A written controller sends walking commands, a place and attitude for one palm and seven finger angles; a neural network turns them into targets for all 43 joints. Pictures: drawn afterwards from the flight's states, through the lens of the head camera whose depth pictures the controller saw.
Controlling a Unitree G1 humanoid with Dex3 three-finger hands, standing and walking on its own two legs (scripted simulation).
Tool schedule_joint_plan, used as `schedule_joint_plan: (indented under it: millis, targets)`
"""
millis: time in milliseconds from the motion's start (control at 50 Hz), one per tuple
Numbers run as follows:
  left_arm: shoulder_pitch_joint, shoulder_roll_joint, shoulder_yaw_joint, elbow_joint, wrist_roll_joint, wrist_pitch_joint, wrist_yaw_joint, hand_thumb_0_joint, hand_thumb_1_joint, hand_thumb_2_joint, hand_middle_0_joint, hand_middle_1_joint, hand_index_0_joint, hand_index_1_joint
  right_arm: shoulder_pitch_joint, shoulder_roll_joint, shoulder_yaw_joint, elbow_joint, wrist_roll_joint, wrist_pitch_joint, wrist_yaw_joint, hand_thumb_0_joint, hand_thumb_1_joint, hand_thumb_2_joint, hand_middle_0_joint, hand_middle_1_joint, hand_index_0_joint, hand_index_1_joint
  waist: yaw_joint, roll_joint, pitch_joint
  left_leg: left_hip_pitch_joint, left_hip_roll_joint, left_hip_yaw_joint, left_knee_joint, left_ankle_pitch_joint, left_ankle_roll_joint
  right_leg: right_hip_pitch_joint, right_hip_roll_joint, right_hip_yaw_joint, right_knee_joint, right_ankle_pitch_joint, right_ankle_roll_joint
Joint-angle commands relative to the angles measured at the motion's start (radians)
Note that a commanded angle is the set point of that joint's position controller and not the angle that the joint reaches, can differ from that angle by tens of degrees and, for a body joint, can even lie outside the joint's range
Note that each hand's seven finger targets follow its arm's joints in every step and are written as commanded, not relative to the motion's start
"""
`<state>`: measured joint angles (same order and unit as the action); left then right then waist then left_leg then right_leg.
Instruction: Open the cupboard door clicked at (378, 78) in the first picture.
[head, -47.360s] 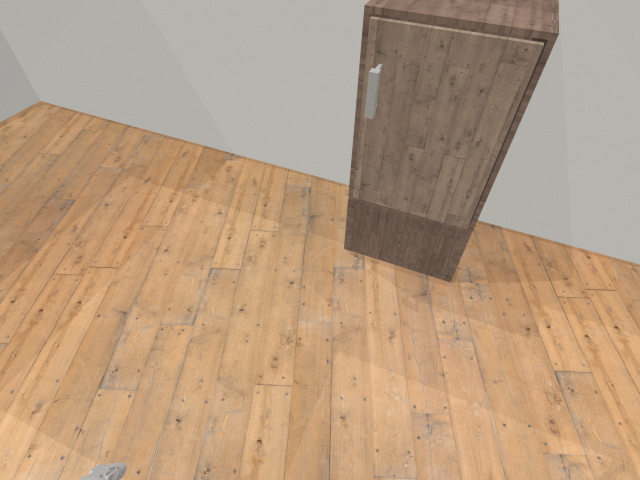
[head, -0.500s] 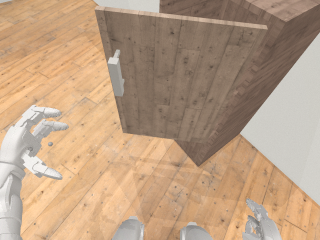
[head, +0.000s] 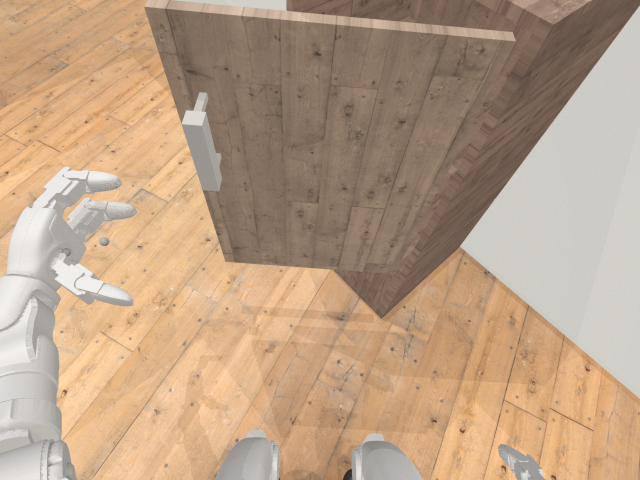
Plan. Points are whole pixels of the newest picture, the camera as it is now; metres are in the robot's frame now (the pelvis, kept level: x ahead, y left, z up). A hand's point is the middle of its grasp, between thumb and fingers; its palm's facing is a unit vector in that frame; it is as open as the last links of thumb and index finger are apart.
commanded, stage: move the hooked fingers beside the handle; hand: left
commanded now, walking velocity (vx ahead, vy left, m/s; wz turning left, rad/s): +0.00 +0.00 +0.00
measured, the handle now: (207, 143) +0.55 +0.17 +0.05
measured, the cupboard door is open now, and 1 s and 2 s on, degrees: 45 45 45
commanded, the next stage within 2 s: slide the fingers in behind the handle in 1.68 s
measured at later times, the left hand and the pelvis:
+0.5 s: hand (130, 195) +0.45 +0.25 +0.05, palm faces -0.04 -1.00 -0.01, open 14.0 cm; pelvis -0.01 +0.00 -0.01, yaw -1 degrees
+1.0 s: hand (153, 157) +0.52 +0.24 +0.05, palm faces -0.04 -1.00 -0.01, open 14.0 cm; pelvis -0.01 +0.01 -0.02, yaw -2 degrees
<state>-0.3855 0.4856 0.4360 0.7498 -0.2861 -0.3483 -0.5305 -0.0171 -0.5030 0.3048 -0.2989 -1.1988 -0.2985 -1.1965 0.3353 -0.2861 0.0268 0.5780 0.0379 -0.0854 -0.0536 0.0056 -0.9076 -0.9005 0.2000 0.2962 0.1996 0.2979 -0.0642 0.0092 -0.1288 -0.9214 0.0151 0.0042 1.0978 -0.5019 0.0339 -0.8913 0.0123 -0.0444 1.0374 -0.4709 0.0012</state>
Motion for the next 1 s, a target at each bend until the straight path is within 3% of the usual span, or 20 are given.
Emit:
schedule_joint_plan:
  millis: [0, 40, 100, 180, 220, 240, 260, 320, 360, 400, 440, 480, 520, 560, 700, 740, 860, 900, 940, 980]
  targets:
    - [-0.352, 0.272, 0.047, -0.149, -0.001, -0.059, 0.015, 0.000, -0.500, 0.300, -0.300, -1.200, -0.300, -1.200, 0.059, -0.173, -0.073, -0.092, 0.001, -0.023, -0.013, 0.000, -0.900, -0.900, 0.200, 0.300, 0.200, 0.300, -0.011, 0.090, -0.350, 0.286, 0.008, -0.056, -0.146, 0.358, -0.013, 0.109, 0.016, 0.005, -0.109, 0.241, -0.028]
    - [-0.407, 0.304, 0.064, -0.126, 0.012, -0.073, 0.024, 0.000, -0.500, 0.300, -0.300, -1.200, -0.300, -1.200, 0.070, -0.176, -0.071, -0.083, -0.001, -0.015, -0.013, 0.000, -0.900, -0.900, 0.200, 0.300, 0.200, 0.300, -0.012, 0.096, -0.379, 0.293, 0.010, -0.059, -0.138, 0.375, -0.015, 0.110, 0.019, 0.007, -0.098, 0.249, -0.031]
    - [-0.419, 0.304, 0.063, -0.122, 0.023, -0.086, 0.033, 0.000, -0.500, 0.300, -0.300, -1.200, -0.300, -1.200, 0.076, -0.174, -0.075, -0.080, -0.004, -0.005, -0.007, 0.000, -0.900, -0.900, 0.200, 0.300, 0.200, 0.300, -0.003, 0.137, -0.416, 0.339, 0.012, -0.064, -0.131, 0.432, -0.021, 0.100, 0.017, 0.006, -0.093, 0.273, -0.034]
    - [-0.488, 0.305, 0.052, -0.006, 0.038, -0.080, 0.033, 0.000, -0.500, 0.300, -0.300, -1.200, -0.300, -1.200, 0.086, -0.177, -0.070, -0.069, -0.005, 0.017, -0.004, 0.000, -0.900, -0.900, 0.200, 0.300, 0.200, 0.300, -0.031, 0.072, -0.375, 0.262, 0.011, -0.054, -0.113, 0.380, -0.010, 0.091, 0.019, 0.009, -0.089, 0.267, -0.026]
    - [-0.543, 0.355, 0.081, 0.044, 0.043, -0.086, 0.033, 0.000, -0.500, 0.300, -0.300, -1.200, -0.300, -1.200, 0.090, -0.181, -0.065, -0.066, -0.006, 0.026, -0.007, 0.000, -0.900, -0.900, 0.200, 0.300, 0.200, 0.300, -0.030, 0.078, -0.356, 0.211, 0.005, -0.045, -0.101, 0.342, -0.005, 0.101, 0.021, 0.018, -0.085, 0.255, -0.031]
    - [-0.572, 0.387, 0.100, 0.046, 0.052, -0.095, 0.032, 0.000, -0.500, 0.300, -0.300, -1.200, -0.300, -1.200, 0.097, -0.184, -0.065, -0.064, -0.008, 0.031, -0.008, 0.000, -0.900, -0.900, 0.200, 0.300, 0.200, 0.300, -0.030, 0.086, -0.388, 0.229, 0.009, -0.049, -0.099, 0.359, -0.007, 0.100, 0.021, 0.017, -0.078, 0.265, -0.029]
    - [-0.565, 0.372, 0.085, 0.050, 0.059, -0.099, 0.029, 0.000, -0.500, 0.300, -0.300, -1.200, -0.300, -1.200, 0.099, -0.182, -0.065, -0.067, -0.008, 0.035, -0.006, 0.000, -0.900, -0.900, 0.200, 0.300, 0.200, 0.300, -0.027, 0.104, -0.406, 0.251, 0.009, -0.053, -0.098, 0.377, -0.009, 0.092, 0.021, 0.017, -0.075, 0.270, -0.030]
    - [-0.663, 0.316, 0.021, 0.030, 0.062, -0.119, 0.026, 0.000, -0.500, 0.300, -0.300, -1.200, -0.300, -1.200, 0.107, -0.178, -0.066, -0.057, -0.012, 0.040, -0.002, 0.000, -0.900, -0.900, 0.200, 0.300, 0.200, 0.300, -0.051, 0.167, -0.426, 0.322, 0.017, -0.073, -0.085, 0.417, -0.016, 0.009, 0.026, 0.005, -0.061, 0.252, -0.035]
    - [-0.668, 0.349, 0.049, 0.096, 0.064, -0.110, 0.029, 0.000, -0.500, 0.300, -0.300, -1.200, -0.300, -1.200, 0.120, -0.189, -0.067, -0.040, -0.011, 0.051, -0.002, 0.000, -0.900, -0.900, 0.200, 0.300, 0.200, 0.300, -0.056, 0.116, -0.424, 0.294, 0.019, -0.077, -0.082, 0.386, -0.014, 0.012, 0.027, 0.006, -0.066, 0.239, -0.030]
    - [-0.701, 0.344, 0.032, 0.131, 0.078, -0.097, 0.033, 0.000, -0.500, 0.300, -0.300, -1.200, -0.300, -1.200, 0.122, -0.189, -0.063, -0.037, -0.011, 0.059, -0.003, 0.000, -0.900, -0.900, 0.200, 0.300, 0.200, 0.300, -0.066, 0.123, -0.407, 0.266, 0.017, -0.075, -0.079, 0.354, -0.010, -0.004, 0.024, 0.006, -0.066, 0.220, -0.029]
    - [-0.777, 0.366, 0.031, 0.126, 0.091, -0.097, 0.042, 0.000, -0.500, 0.300, -0.300, -1.200, -0.300, -1.200, 0.137, -0.194, -0.059, -0.029, -0.015, 0.065, -0.004, 0.000, -0.900, -0.900, 0.200, 0.300, 0.200, 0.300, -0.076, 0.153, -0.427, 0.290, 0.019, -0.085, -0.075, 0.365, -0.013, -0.031, 0.026, 0.003, -0.059, 0.214, -0.030]
    - [-0.787, 0.398, 0.050, 0.151, 0.102, -0.093, 0.057, 0.000, -0.500, 0.300, -0.300, -1.200, -0.300, -1.200, 0.143, -0.198, -0.057, -0.028, -0.018, 0.072, -0.003, 0.000, -0.900, -0.900, 0.200, 0.300, 0.200, 0.300, -0.077, 0.144, -0.425, 0.266, 0.019, -0.087, -0.070, 0.349, -0.011, -0.031, 0.024, 0.003, -0.055, 0.204, -0.030]
    - [-0.824, 0.416, 0.062, 0.143, 0.104, -0.101, 0.069, 0.000, -0.500, 0.300, -0.300, -1.200, -0.300, -1.200, 0.154, -0.199, -0.056, -0.026, -0.021, 0.075, -0.004, 0.000, -0.900, -0.900, 0.200, 0.300, 0.200, 0.300, -0.084, 0.140, -0.457, 0.271, 0.019, -0.090, -0.055, 0.377, -0.008, -0.028, 0.028, 0.003, -0.044, 0.224, -0.031]
    - [-0.831, 0.424, 0.065, 0.141, 0.116, -0.107, 0.074, 0.000, -0.500, 0.300, -0.300, -1.200, -0.300, -1.200, 0.166, -0.197, -0.056, -0.023, -0.025, 0.082, 0.002, 0.000, -0.900, -0.900, 0.200, 0.300, 0.200, 0.300, -0.077, 0.184, -0.502, 0.315, 0.022, -0.095, -0.055, 0.420, -0.016, -0.032, 0.028, 0.000, -0.040, 0.240, -0.031]
    - [-0.878, 0.483, 0.083, 0.231, 0.144, -0.073, 0.088, 0.000, -0.500, 0.300, -0.300, -1.200, -0.300, -1.200, 0.194, -0.204, -0.045, -0.020, -0.028, 0.110, 0.006, 0.000, -0.900, -0.900, 0.200, 0.300, 0.200, 0.300, -0.106, 0.147, -0.454, 0.218, 0.023, -0.083, -0.035, 0.399, -0.003, -0.017, 0.031, 0.006, -0.040, 0.262, -0.022]
    - [-0.913, 0.515, 0.100, 0.196, 0.150, -0.084, 0.089, 0.000, -0.500, 0.300, -0.300, -1.200, -0.300, -1.200, 0.205, -0.207, -0.045, -0.023, -0.032, 0.115, 0.006, 0.000, -0.900, -0.900, 0.200, 0.300, 0.200, 0.300, -0.105, 0.179, -0.517, 0.256, 0.025, -0.084, -0.025, 0.448, -0.005, -0.012, 0.035, 0.009, -0.030, 0.292, -0.024]
    - [-0.937, 0.487, 0.073, 0.251, 0.160, -0.069, 0.090, 0.000, -0.500, 0.300, -0.300, -1.200, -0.300, -1.200, 0.225, -0.204, -0.042, -0.012, -0.036, 0.130, 0.014, 0.000, -0.900, -0.900, 0.200, 0.300, 0.200, 0.300, -0.126, 0.203, -0.494, 0.261, 0.030, -0.092, -0.013, 0.468, -0.007, -0.058, 0.038, 0.002, -0.032, 0.290, -0.023]
    - [-0.924, 0.482, 0.067, 0.270, 0.163, -0.057, 0.091, 0.000, -0.500, 0.300, -0.300, -1.200, -0.300, -1.200, 0.231, -0.209, -0.042, -0.013, -0.037, 0.136, 0.015, 0.000, -0.900, -0.900, 0.200, 0.300, 0.200, 0.300, -0.135, 0.170, -0.467, 0.237, 0.030, -0.093, -0.017, 0.443, -0.003, -0.057, 0.038, -0.001, -0.037, 0.280, -0.022]
    - [-0.888, 0.514, 0.098, 0.222, 0.164, -0.067, 0.088, 0.000, -0.500, 0.300, -0.300, -1.200, -0.300, -1.200, 0.240, -0.209, -0.044, -0.025, -0.040, 0.140, 0.017, 0.000, -0.900, -0.900, 0.200, 0.300, 0.200, 0.300, -0.104, 0.210, -0.548, 0.290, 0.031, -0.091, -0.018, 0.514, -0.009, -0.032, 0.039, -0.001, -0.027, 0.317, -0.025]
    - [-0.854, 0.505, 0.107, 0.198, 0.156, -0.072, 0.086, 0.000, -0.500, 0.300, -0.300, -1.200, -0.300, -1.200, 0.234, -0.201, -0.048, -0.030, -0.041, 0.144, 0.024, 0.000, -0.900, -0.900, 0.200, 0.300, 0.200, 0.300, -0.092, 0.209, -0.557, 0.301, 0.031, -0.091, -0.019, 0.534, -0.011, -0.012, 0.040, -0.002, -0.029, 0.333, -0.024]
